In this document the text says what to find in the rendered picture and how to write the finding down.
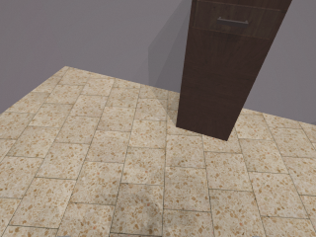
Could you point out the cabinet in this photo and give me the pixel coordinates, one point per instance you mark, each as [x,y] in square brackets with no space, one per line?
[220,69]

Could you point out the drawer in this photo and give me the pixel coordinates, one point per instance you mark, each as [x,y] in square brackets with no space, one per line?
[261,20]

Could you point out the handle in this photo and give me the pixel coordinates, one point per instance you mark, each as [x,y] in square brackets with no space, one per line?
[232,23]

